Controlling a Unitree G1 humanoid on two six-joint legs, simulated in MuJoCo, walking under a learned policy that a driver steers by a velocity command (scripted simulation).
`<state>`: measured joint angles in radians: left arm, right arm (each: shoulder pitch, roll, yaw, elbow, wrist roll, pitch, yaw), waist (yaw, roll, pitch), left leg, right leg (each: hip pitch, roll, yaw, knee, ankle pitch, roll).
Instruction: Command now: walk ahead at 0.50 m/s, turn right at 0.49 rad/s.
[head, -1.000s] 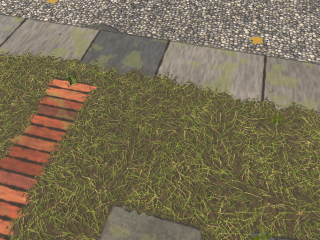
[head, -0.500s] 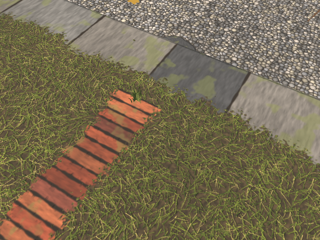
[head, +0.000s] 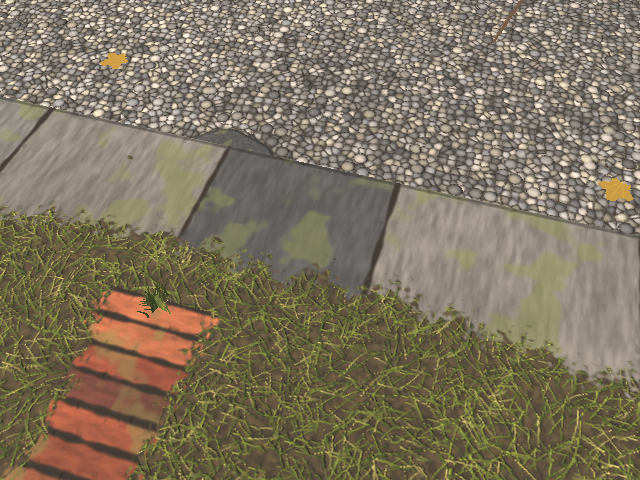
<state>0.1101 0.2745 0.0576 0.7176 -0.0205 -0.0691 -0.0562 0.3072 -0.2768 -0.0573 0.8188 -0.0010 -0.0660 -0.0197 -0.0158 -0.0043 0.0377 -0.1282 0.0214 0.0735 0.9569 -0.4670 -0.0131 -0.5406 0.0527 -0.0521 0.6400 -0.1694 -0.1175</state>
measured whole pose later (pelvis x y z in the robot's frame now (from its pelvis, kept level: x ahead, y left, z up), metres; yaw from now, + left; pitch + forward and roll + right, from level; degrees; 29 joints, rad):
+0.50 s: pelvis +0.29 +0.02 +0.01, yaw -18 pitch +3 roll +1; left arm 0.35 0.29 0.06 0.72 -0.03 -0.03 0.01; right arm 0.11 -0.27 -0.05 0.65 -0.01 -0.13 0.01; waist 0.04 -0.03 -0.01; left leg -0.44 -0.04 0.00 0.54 -0.16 0.02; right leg -0.29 0.09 0.18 1.02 -0.50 -0.04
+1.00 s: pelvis +0.48 -0.10 +0.00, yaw -36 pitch +3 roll +1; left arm 0.10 0.30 0.07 0.58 0.00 -0.02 -0.04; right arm 0.21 -0.31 -0.06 0.77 0.00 -0.06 -0.01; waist -0.03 0.00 0.08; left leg -0.33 0.02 0.01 1.18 -0.57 -0.05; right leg -0.53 0.06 0.00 0.61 -0.13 -0.09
